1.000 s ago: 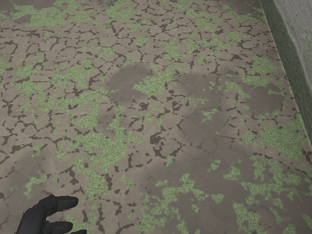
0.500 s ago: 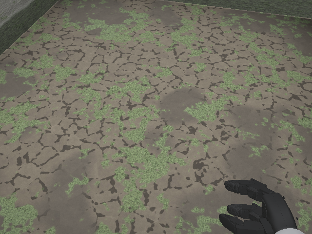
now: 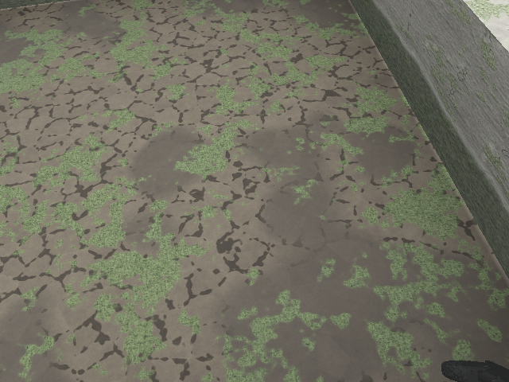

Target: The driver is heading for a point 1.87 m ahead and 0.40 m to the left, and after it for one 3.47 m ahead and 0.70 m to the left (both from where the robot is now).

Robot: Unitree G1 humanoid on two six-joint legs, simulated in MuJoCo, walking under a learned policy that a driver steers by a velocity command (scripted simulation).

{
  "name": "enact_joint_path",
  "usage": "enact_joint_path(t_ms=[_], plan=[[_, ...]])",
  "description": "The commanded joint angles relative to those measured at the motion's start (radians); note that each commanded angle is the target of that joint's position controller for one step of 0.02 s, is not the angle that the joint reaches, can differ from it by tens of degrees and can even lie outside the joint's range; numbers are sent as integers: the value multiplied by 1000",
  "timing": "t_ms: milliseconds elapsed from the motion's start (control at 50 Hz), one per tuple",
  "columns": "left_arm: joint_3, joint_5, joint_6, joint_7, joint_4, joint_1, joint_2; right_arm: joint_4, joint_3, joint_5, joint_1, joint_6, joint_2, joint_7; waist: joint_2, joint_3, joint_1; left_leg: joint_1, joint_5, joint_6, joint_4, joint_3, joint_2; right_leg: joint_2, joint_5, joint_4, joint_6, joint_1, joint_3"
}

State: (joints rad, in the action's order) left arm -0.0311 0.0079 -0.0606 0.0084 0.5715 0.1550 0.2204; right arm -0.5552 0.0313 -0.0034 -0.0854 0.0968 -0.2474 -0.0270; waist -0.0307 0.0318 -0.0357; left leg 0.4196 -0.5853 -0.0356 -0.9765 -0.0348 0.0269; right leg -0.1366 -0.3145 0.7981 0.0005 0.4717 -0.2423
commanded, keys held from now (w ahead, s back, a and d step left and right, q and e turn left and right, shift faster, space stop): q+shift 0.12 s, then w+q+shift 0.58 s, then w+shift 0.04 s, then w+e+shift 0.26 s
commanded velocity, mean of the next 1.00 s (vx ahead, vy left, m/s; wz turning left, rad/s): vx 0.72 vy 0.00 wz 0.36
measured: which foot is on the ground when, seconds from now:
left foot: down 0.00-0.42, up 0.44-0.68, down 0.70-1.00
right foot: down 0.00-0.74, up 0.76-1.00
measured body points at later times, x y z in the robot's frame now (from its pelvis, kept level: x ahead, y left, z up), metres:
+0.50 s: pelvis -0.01 -0.02 +0.01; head +0.02 -0.01 +0.46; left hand +0.17 +0.24 -0.06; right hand +0.22 -0.23 -0.06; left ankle +0.00 +0.08 -0.69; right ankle +0.00 -0.12 -0.71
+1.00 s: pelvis +0.01 +0.05 +0.01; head +0.03 +0.06 +0.45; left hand +0.09 +0.34 -0.08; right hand +0.30 -0.02 -0.05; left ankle +0.04 +0.12 -0.71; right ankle +0.07 -0.09 -0.66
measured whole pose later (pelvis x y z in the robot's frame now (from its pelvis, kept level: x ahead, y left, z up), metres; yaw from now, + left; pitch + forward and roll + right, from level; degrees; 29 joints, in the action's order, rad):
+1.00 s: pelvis +0.01 +0.05 +0.01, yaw +22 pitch +1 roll -1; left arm -0.01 -0.01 -0.07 0.04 0.58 0.11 0.21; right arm -0.53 -0.07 -0.02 -0.03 -0.02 -0.13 0.00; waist -0.01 0.01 -0.03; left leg 0.46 -0.30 0.10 -0.74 -0.07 0.04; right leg -0.06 -0.34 1.09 0.06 0.56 -0.10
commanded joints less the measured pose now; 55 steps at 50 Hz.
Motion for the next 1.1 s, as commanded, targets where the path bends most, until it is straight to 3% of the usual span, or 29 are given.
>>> enact_joint_path(t_ms=[20,40,80,100,120,160,220,320,360,380,400,420,440,460,500,540,600,680,700,720,740,760,780,820,880,920,980,1040,1100], plan=[[-55,-26,29,15,-103,-160,163,86,9,-9,21,-57,-78,-13,242,-173,77,80,88,24,79,139,18,235,251,-381,-204,-172,-398],[-45,-27,25,11,-96,-171,121,38,4,-1,-66,-73,-51,-6,262,-225,82,-90,93,40,194,88,8,193,159,-386,-160,-117,-307],[-26,-14,3,4,-39,-100,67,-28,-27,2,-164,-65,49,4,141,-234,93,-449,272,57,473,35,3,131,-194,-374,-78,45,-207],[-15,-1,-14,-1,-4,-30,21,-22,-51,-21,-187,-60,58,12,-69,-201,91,-486,100,80,631,280,-162,37,-313,-146,-25,129,-91],[-21,5,-23,-7,-26,-85,65,-11,-43,-21,-184,-70,-22,17,-188,-68,112,-253,57,76,758,498,-269,-13,-276,-185,11,133,-45],[-21,6,-18,-17,-22,-126,97,38,-37,-1,30,-75,-52,28,-158,19,7,-71,-93,72,802,459,-178,87,-31,-242,43,-24,83],[-21,-37,14,-22,-18,-130,104,52,-5,9,0,-73,-99,30,-126,-33,19,-105,60,122,734,450,-105,66,20,-77,68,-41,206],[19,-11,40,14,-74,-155,34,49,18,9,-58,-47,-95,32,-105,-70,50,-168,251,176,588,462,-77,86,19,-262,53,-108,234],[27,-26,50,25,-62,-91,7,57,18,17,-37,-37,-74,30,-66,-93,31,-40,283,164,524,432,-38,108,93,-276,29,-316,254],[9,-39,62,23,-62,-107,54,78,10,31,-29,-45,-38,34,53,-108,33,81,269,124,495,337,12,144,111,-210,19,-408,248],[2,-41,68,19,-63,-73,57,96,7,33,29,-54,-33,36,102,-127,-20,159,286,105,401,256,45,201,84,-243,-5,-469,195],[-10,-49,73,20,-56,-50,106,121,4,34,66,-58,-19,37,213,-114,-37,226,309,92,281,175,78,295,30,-317,-40,-473,93],[-22,-55,75,22,-59,-64,143,130,6,20,78,-57,-32,37,262,-85,-34,262,283,87,185,129,55,389,-5,-376,-82,-419,8],[-19,-50,81,26,-59,-66,133,143,14,4,116,-57,-59,44,220,-71,-40,263,260,80,114,118,14,436,15,-389,-116,-360,-36],[-17,-41,97,26,-36,-41,133,158,24,2,142,-66,-73,50,162,-73,-35,332,205,86,37,108,-34,472,-18,-394,-142,-378,-89],[-5,-60,100,18,-14,-16,100,146,19,7,134,-75,-60,45,115,-57,-26,346,227,74,60,119,-55,456,170,-333,-115,-399,3],[-1,-52,96,20,14,-3,112,138,7,6,112,-70,-35,50,202,-122,-6,190,257,69,46,51,-49,428,537,-280,-79,-359,152],[-12,-37,93,24,12,-40,129,132,-4,9,120,-58,-22,66,118,-120,32,-29,354,95,183,-34,-48,399,483,-220,-32,-249,322],[-13,-30,88,24,3,-55,132,105,-1,4,51,-55,-27,68,78,-139,61,-153,401,117,223,-55,-20,355,497,-147,-5,-195,379],[-9,-44,75,25,-26,-37,111,61,8,11,-51,-54,-61,63,-35,-201,85,-304,596,150,229,-2,3,251,500,26,36,-117,443],[-5,-45,62,24,-78,-112,95,42,27,35,-115,-50,-127,54,-245,-243,173,-443,695,245,325,238,-93,135,146,278,90,132,462],[-7,-40,53,28,-119,-183,79,61,24,42,-96,-47,-153,45,-337,-226,185,-432,716,313,432,458,-212,80,-258,502,110,335,347],[-6,-38,59,32,-108,-160,80,97,11,33,-20,-45,-107,25,-211,-229,147,-349,717,311,435,437,-258,127,-219,569,128,333,257],[9,-22,59,37,-96,-100,51,110,-19,-2,94,-54,-61,6,-124,-210,57,-146,679,254,446,356,-244,135,-153,532,121,223,214],[0,-19,20,49,-62,-36,49,122,-39,-20,143,-100,-51,10,-96,-204,29,9,618,204,486,282,-248,47,-79,521,99,79,115],[-10,-14,2,45,-50,-19,74,122,-42,-15,147,-124,-52,17,-76,-207,9,-10,548,177,496,273,-261,63,-24,460,83,68,112],[2,-15,-8,34,-63,-76,54,119,-52,-21,132,-145,-23,23,-47,-188,18,-45,531,110,504,216,-252,112,-3,238,52,2,142],[20,-18,-9,10,-78,-103,36,91,-43,-32,63,-134,-44,20,-102,-149,50,-76,540,82,532,184,-252,121,-64,72,5,-85,181],[33,-10,3,-5,-36,-29,3,101,-35,-27,103,-117,-27,10,-34,-163,16,-49,393,41,475,67,-190,126,100,-127,-70,-279,237]])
